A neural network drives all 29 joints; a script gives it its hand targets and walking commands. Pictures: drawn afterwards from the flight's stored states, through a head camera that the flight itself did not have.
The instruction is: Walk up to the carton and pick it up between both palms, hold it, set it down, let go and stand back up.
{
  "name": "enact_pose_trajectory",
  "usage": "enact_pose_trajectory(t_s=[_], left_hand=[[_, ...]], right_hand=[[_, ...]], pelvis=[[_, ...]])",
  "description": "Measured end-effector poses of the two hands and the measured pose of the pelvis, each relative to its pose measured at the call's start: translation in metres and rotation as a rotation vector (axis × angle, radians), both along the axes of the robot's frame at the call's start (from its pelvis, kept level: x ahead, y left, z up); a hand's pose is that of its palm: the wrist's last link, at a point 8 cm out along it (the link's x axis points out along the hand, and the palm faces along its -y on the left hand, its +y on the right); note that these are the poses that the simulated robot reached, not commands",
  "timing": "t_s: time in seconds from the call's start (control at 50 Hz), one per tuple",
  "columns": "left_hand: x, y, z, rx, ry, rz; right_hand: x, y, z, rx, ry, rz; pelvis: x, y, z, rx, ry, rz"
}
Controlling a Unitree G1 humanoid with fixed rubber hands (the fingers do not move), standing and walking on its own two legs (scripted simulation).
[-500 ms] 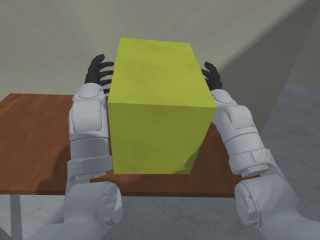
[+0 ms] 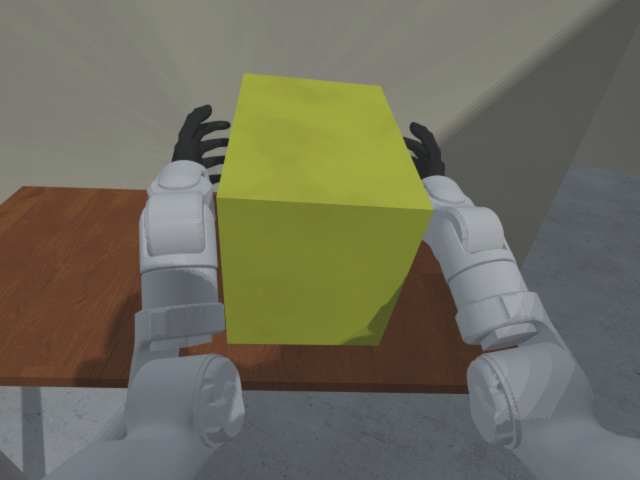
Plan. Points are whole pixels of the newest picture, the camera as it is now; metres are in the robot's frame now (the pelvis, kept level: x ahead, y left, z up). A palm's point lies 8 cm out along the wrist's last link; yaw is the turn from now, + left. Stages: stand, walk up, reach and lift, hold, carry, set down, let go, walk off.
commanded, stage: hold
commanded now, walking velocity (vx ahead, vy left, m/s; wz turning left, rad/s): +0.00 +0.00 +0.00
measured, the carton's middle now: (309, 205) +0.38 +0.01 +0.21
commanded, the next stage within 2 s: set down in 0.38 s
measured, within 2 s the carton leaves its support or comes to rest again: neither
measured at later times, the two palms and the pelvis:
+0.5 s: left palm (190, 167) +0.37 +0.14 +0.27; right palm (424, 184) +0.37 -0.13 +0.24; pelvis +0.00 +0.00 +0.00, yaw +0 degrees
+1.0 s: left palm (206, 194) +0.40 +0.14 +0.22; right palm (411, 222) +0.39 -0.13 +0.17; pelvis +0.01 +0.00 +0.00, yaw +1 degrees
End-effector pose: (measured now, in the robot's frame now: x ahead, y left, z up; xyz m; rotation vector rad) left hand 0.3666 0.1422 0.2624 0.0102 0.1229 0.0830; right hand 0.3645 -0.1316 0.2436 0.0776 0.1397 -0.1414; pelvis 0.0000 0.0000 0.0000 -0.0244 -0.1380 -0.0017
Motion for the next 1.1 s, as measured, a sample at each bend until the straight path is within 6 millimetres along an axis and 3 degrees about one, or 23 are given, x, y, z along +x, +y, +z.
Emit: enact_pose_trajectory(t_s=[0.38,0.68,0.76,0.94,1.1], left_hand=[[0.001,0.0,-0.003,-0.003,-0.005,0.001],[0.013,0.003,0.015,0.011,-0.106,-0.007],[0.021,0.004,0.005,0.024,-0.111,-0.023],[0.029,-0.002,-0.039,0.029,-0.076,-0.028],[0.035,-0.008,-0.048,0.022,-0.063,-0.019]], right_hand=[[0.002,0.0,-0.003,-0.006,-0.004,0.001],[0.014,0.003,0.002,0.005,-0.118,-0.006],[0.019,0.005,-0.016,-0.007,-0.13,-0.012],[0.022,0.001,-0.065,-0.025,-0.104,-0.024],[0.027,-0.005,-0.067,-0.042,-0.094,-0.029]], pelvis=[[0.003,-0.001,0.0,-0.001,0.001,0.004],[0.002,0.0,0.001,0.008,-0.035,0.013],[0.004,0.0,0.002,0.012,-0.046,0.02],[0.009,0.001,0.001,0.002,-0.031,0.019],[0.013,0.004,0.001,-0.002,-0.009,-0.003]])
